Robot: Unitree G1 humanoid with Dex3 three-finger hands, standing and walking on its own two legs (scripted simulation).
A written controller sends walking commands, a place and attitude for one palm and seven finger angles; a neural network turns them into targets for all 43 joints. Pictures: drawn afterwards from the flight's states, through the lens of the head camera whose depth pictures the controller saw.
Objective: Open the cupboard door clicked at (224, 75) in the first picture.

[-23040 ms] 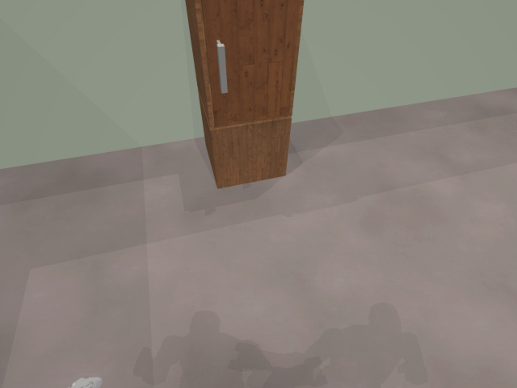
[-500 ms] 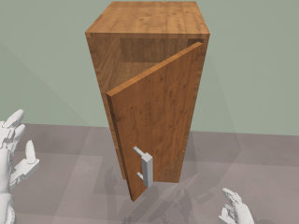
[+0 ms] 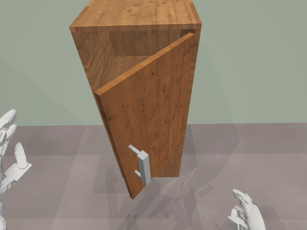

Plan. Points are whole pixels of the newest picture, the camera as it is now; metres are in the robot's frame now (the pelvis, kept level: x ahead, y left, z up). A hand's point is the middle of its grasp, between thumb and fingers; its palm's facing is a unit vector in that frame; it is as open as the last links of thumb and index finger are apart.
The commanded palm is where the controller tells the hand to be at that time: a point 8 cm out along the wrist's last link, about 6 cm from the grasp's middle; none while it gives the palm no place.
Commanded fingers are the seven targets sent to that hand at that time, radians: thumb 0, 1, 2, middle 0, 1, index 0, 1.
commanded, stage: step back with the hand held close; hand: left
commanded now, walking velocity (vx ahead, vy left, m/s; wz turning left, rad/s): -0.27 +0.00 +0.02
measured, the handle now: (139, 165) +0.33 +0.08 -0.07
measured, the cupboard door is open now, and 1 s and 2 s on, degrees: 50 50 50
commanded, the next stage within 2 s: stop stepping back and stand still in 1.02 s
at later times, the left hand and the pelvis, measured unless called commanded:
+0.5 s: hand out of the picture +0.13 +0.28 +0.15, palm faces +0.41 -0.75 -0.51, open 7.4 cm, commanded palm +0.07 +0.32 +0.17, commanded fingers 0.00 0.90 0.90 -0.20 -0.30 -0.20 -0.30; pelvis -0.07 +0.02 -0.01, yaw +1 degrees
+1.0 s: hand out of the picture +0.06 +0.27 +0.16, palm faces +0.43 -0.79 -0.44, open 7.4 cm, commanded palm +0.00 +0.30 +0.17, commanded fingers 0.00 0.90 0.90 -0.20 -0.30 -0.20 -0.30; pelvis -0.14 +0.01 -0.01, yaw +0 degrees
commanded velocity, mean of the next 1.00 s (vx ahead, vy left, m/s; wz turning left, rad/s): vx -0.33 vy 0.00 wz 0.00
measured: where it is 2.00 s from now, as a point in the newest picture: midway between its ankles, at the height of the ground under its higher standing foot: outside the picture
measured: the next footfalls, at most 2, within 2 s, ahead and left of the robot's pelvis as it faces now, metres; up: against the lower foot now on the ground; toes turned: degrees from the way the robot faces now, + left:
right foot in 1.10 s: -0.29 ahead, -0.13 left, +0.00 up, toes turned +0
left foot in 1.28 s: -0.13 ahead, +0.07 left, +0.00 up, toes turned -4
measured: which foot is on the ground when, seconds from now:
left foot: down 0.00-1.00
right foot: down 0.00-0.78, up 0.80-1.00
